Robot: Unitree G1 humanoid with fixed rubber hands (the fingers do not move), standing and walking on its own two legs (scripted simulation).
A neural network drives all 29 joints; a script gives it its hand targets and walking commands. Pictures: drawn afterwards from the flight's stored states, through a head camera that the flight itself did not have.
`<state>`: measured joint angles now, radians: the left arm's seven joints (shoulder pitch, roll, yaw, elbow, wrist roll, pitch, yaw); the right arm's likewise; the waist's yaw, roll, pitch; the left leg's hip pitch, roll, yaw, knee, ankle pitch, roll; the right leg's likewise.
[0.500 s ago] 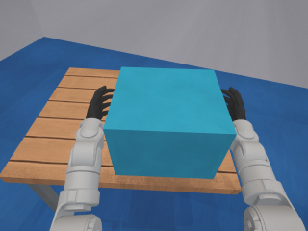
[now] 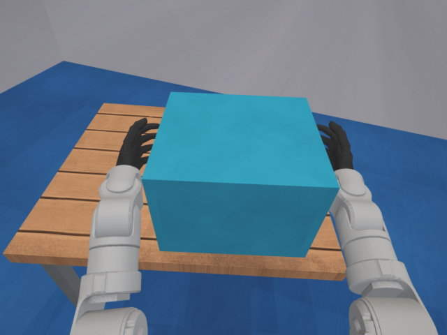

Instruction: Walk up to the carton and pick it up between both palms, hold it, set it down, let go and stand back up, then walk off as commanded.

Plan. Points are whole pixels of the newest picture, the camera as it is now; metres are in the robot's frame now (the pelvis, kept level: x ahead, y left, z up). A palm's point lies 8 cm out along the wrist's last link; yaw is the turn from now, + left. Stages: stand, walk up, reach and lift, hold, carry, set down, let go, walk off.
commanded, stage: reach and lift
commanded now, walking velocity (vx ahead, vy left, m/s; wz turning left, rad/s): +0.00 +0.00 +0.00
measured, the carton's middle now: (235, 171) +0.39 -0.01 +0.12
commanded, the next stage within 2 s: hold in 0.48 s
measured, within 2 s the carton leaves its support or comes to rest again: neither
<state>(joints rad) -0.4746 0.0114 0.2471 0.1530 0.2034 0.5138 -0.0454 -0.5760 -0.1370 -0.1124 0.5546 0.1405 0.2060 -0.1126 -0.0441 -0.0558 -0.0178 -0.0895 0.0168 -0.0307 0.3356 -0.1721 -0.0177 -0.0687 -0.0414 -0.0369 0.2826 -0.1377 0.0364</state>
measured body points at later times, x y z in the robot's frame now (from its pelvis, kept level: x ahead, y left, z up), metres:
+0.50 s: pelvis +0.01 -0.02 +0.00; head -0.01 -0.01 +0.45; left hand +0.39 +0.16 +0.17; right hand +0.40 -0.21 +0.17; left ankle +0.01 +0.13 -0.75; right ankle +0.01 -0.14 -0.75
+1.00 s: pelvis +0.00 +0.00 +0.00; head -0.04 +0.03 +0.45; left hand +0.36 +0.16 +0.18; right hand +0.37 -0.20 +0.19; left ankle +0.01 +0.13 -0.75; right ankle +0.01 -0.14 -0.75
